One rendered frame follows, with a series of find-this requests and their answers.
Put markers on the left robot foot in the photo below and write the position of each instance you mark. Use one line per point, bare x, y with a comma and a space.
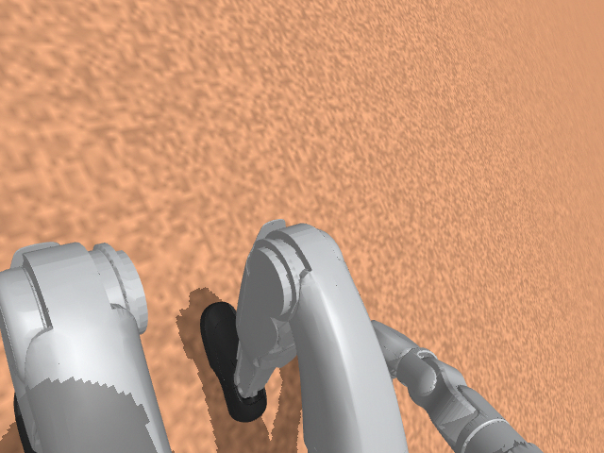
21, 428

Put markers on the right robot arm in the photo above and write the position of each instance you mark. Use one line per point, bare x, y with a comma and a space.
468, 423

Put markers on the right robot foot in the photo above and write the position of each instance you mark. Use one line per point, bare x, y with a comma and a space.
220, 339

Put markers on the right robot hand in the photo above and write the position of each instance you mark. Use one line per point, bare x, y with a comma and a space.
394, 345

